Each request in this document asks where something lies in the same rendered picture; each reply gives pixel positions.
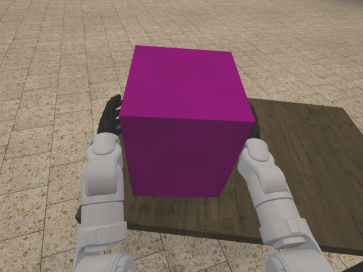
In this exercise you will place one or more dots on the table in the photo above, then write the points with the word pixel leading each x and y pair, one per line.
pixel 320 152

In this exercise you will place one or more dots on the right robot upper arm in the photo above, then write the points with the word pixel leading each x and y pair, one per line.
pixel 305 260

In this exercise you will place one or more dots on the carton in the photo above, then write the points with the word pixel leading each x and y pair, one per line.
pixel 185 119

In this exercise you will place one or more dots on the left robot upper arm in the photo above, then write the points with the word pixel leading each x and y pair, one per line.
pixel 117 262

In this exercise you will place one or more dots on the robot left hand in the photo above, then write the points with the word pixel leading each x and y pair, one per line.
pixel 108 121

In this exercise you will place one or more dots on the robot right hand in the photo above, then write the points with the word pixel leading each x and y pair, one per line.
pixel 255 133

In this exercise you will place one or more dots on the left robot forearm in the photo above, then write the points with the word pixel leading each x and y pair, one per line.
pixel 102 191

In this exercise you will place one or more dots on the right robot forearm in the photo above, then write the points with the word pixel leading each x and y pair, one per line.
pixel 281 224

